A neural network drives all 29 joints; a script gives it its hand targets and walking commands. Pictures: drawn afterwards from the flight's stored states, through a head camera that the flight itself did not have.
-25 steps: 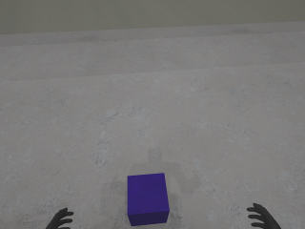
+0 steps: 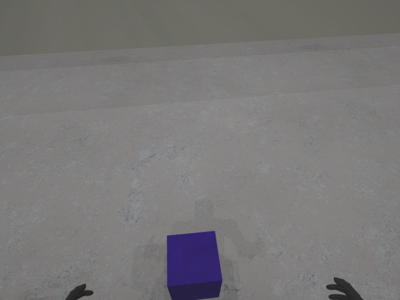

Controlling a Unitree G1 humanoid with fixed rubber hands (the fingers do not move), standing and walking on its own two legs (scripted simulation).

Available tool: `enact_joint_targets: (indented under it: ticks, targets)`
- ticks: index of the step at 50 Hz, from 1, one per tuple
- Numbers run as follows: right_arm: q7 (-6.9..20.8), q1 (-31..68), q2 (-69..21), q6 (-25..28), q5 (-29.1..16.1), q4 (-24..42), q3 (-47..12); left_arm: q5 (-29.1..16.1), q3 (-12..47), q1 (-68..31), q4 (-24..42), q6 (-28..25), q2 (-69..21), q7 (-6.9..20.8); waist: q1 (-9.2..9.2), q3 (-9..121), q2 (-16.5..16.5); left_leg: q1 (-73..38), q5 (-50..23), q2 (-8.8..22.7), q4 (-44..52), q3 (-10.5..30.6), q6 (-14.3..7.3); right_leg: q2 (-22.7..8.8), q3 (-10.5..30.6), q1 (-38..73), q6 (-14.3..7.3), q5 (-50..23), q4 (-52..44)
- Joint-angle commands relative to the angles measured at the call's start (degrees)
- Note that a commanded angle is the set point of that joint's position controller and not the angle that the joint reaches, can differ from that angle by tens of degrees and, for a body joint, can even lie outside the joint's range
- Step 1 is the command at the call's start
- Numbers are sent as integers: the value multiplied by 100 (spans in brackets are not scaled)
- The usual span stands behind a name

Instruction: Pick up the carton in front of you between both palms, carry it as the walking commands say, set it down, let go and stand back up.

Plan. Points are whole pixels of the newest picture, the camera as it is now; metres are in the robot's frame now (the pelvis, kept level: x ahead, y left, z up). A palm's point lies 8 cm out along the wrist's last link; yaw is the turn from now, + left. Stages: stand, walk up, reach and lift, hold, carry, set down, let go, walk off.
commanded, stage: stand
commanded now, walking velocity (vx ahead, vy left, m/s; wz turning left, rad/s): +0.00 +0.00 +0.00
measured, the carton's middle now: (193, 267) +0.42 +0.04 -0.65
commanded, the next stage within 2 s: none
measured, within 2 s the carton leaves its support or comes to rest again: neither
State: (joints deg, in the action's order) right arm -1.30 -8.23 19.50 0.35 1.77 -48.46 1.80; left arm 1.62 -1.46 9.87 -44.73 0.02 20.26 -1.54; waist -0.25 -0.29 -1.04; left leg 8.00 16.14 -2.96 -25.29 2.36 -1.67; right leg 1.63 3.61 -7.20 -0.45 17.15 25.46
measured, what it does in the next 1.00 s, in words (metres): stands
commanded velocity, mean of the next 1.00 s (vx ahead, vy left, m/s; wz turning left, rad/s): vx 0.00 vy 0.00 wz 0.00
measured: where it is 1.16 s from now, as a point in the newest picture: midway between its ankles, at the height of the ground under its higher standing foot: outside the picture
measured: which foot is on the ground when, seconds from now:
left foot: down 0.00-1.00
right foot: down 0.00-1.00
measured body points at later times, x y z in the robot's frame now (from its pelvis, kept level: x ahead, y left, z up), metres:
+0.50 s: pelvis -0.02 +0.00 +0.01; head -0.03 +0.00 +0.46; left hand +0.09 +0.30 -0.11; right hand +0.09 -0.31 -0.10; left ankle -0.03 +0.10 -0.74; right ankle -0.04 -0.12 -0.74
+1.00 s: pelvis -0.03 +0.00 +0.01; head -0.03 +0.01 +0.46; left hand +0.07 +0.31 -0.11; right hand +0.09 -0.31 -0.10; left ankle -0.03 +0.10 -0.74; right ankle -0.04 -0.12 -0.74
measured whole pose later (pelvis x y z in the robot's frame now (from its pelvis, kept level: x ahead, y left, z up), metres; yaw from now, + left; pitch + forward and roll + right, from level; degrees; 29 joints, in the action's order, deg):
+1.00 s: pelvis -0.03 +0.00 +0.01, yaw +1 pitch -3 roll +0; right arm -0.7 -6.2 21.8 0.9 0.8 -59.1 0.6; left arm 0.9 -0.5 7.6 -57.0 -0.6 22.4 -0.7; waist 0.3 -1.7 -0.7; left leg 5.9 11.0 -2.6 -19.6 3.1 -1.5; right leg 1.6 3.1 -4.6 -0.5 11.7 18.9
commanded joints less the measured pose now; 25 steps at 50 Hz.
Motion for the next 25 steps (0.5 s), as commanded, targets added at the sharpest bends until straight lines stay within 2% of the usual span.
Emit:
enact_joint_targets:
  ticks: [1, 13, 25]
  targets:
    - [-8, 266, 928, 91, 4, 196, 188, -12, -199, -206, 185, -95, 874, -5, 15, 177, 72, -126, -1653, 737, 385, 619, 62, -644, 507, -48, -60, -1532, -408]
    - [15, 302, 1021, 118, -15, -165, 150, -30, -187, -270, -230, -127, 967, 35, 26, 48, 88, -96, -1211, 766, 613, 687, 42, -676, 575, -27, -80, -1206, -689]
    - [26, 330, 1117, 121, -52, -485, 105, -49, -154, -321, -583, -129, 1057, 51, 45, 6, 83, -111, -1152, 800, 730, 736, 23, -702, 584, 33, -86, -1120, -837]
